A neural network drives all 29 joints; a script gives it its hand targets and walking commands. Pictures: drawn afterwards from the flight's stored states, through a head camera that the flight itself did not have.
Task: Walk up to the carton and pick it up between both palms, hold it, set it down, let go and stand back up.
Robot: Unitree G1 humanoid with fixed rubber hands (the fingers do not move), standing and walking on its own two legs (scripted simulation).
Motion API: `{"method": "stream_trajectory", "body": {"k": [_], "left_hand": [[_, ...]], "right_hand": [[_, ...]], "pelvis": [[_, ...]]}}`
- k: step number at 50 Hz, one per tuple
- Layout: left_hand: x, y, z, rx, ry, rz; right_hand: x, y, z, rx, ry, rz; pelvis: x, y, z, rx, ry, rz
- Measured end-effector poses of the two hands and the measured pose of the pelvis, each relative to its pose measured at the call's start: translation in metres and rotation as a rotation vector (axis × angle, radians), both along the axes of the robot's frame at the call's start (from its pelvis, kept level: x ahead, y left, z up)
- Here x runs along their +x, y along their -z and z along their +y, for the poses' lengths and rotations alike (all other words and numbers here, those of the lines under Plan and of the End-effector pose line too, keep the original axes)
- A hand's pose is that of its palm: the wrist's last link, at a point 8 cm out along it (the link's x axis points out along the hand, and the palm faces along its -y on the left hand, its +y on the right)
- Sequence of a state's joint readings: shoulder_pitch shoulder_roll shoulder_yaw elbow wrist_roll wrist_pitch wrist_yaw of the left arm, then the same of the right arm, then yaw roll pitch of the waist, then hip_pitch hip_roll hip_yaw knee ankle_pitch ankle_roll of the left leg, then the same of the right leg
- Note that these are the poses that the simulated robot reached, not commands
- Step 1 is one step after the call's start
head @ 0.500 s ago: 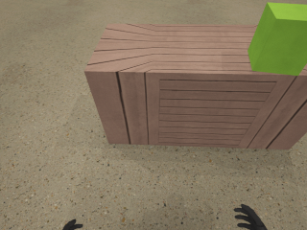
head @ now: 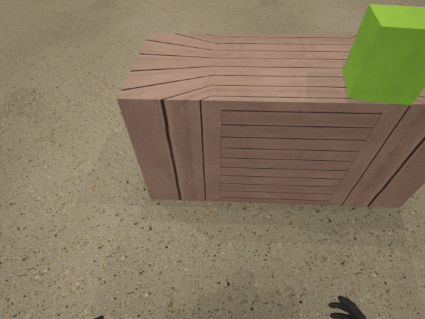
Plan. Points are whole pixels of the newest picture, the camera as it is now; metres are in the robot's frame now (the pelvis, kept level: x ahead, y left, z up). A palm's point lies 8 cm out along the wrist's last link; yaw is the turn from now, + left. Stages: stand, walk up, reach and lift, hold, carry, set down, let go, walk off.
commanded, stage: stand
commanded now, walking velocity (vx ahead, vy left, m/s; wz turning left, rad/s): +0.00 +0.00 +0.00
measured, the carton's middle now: (390, 55) +0.91 -0.61 +0.05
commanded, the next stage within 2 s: walk up in 0.50 s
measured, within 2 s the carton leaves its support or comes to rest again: neither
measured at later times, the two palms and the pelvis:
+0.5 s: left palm out of the picture +0.06 +0.26 -0.12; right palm out of the picture +0.09 -0.26 -0.10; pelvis -0.01 +0.00 +0.01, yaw +0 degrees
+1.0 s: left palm out of the picture +0.09 +0.24 -0.09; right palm out of the picture +0.01 -0.40 -0.08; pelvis -0.03 -0.07 +0.00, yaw -2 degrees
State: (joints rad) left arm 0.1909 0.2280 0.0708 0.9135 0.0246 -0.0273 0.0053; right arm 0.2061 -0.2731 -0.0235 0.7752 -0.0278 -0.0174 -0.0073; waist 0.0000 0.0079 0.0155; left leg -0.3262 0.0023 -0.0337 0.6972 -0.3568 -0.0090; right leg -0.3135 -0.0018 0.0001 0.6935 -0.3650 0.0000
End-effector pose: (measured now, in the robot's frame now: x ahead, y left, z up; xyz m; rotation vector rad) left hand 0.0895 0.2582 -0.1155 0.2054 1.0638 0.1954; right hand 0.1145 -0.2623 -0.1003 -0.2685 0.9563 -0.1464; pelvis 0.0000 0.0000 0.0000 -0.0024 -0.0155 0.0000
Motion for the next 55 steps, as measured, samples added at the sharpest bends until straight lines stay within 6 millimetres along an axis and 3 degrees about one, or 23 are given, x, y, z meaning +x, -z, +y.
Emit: {"method": "stream_trajectory", "body": {"k": [37, 41, 47, 51, 55], "left_hand": [[-0.04, 0.0, 0.008, -0.011, 0.005, 0.093], [-0.028, -0.008, 0.012, 0.004, 0.012, 0.062], [-0.01, -0.019, 0.005, 0.046, 0.024, 0.001], [-0.001, -0.022, -0.025, 0.073, 0.047, -0.013], [-0.003, -0.02, -0.065, 0.106, 0.087, -0.032]], "right_hand": [[-0.04, -0.003, 0.0, -0.015, 0.026, 0.062], [-0.062, -0.009, -0.028, -0.091, 0.046, 0.077], [-0.094, -0.021, -0.099, -0.208, 0.11, 0.117], [-0.105, -0.02, -0.156, -0.247, 0.135, 0.118], [-0.109, -0.002, -0.21, -0.262, 0.159, 0.118]], "pelvis": [[-0.022, -0.009, 0.005, -0.007, -0.001, 0.006], [-0.026, -0.009, -0.007, -0.004, -0.002, 0.0], [-0.029, -0.005, -0.045, 0.016, 0.014, 0.0], [-0.031, 0.002, -0.081, 0.047, 0.037, 0.002], [-0.032, 0.016, -0.121, 0.064, 0.066, -0.027]]}}
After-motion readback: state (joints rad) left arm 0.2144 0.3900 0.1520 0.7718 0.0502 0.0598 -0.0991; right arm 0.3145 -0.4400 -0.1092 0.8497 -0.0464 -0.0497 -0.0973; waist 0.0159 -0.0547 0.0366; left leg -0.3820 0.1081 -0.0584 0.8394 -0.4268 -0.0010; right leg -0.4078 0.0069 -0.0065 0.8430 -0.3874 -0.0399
